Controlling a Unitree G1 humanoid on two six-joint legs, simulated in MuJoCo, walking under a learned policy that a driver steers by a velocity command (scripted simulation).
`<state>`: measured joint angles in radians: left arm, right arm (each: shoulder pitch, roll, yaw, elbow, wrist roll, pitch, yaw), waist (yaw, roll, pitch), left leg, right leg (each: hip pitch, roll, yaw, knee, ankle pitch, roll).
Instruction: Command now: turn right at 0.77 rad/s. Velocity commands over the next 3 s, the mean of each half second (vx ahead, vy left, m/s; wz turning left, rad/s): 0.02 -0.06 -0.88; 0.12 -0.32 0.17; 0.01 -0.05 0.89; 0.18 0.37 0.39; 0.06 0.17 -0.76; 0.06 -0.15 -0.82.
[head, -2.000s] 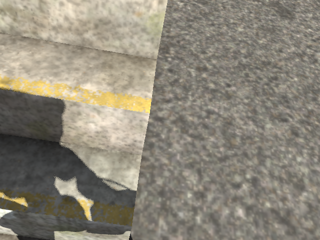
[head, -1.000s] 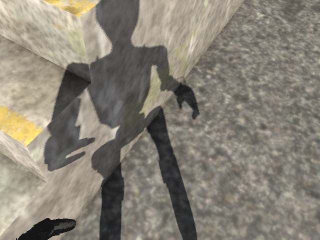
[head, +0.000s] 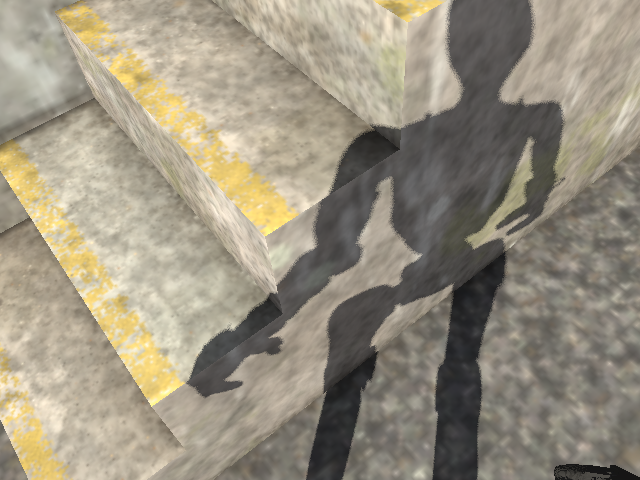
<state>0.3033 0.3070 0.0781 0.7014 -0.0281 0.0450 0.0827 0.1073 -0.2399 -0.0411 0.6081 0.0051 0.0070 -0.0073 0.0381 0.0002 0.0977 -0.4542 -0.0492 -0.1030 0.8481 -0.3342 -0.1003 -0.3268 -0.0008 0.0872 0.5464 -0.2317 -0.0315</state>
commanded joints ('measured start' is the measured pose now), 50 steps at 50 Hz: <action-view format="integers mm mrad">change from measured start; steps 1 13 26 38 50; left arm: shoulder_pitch -86 -241 -281 -129 -187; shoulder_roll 180 99 34 97 66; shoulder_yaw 56 32 -11 5 -10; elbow -130 -208 -280 -85 -169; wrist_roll -4 2 30 68 75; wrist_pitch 10 10 40 -24 -11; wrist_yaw -18 -81 -194 -116 -60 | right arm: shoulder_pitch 43 50 223 234 427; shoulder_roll -55 -164 -366 -214 -377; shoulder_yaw -23 -60 -135 -58 -79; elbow -32 -23 132 153 64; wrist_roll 24 -26 7 -15 -49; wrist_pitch -36 -35 -29 -7 -29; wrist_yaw -4 -72 -120 -77 -52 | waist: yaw -23 -60 -50 -54 -125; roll -168 136 166 -162 461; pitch -200 -110 -168 -138 -188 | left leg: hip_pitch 133 343 535 -159 508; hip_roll -66 307 532 104 470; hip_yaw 76 -4 92 150 -666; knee -257 -576 -547 308 -568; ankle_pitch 25 307 525 -156 331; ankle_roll -29 274 262 76 535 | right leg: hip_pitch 109 -443 -319 270 -352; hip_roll -121 -60 -131 -212 183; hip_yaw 237 -43 -17 -40 -83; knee -111 638 341 -207 714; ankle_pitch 290 -37 -202 496 -451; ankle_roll -149 140 72 -220 65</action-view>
